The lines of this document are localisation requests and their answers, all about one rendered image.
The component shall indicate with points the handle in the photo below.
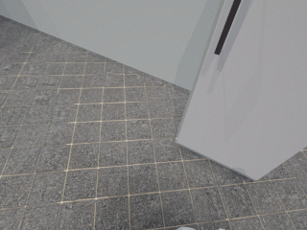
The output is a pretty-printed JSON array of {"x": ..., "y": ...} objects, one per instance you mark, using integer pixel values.
[{"x": 227, "y": 25}]

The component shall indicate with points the fridge door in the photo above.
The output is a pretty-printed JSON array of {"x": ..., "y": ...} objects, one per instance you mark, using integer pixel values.
[{"x": 249, "y": 107}]

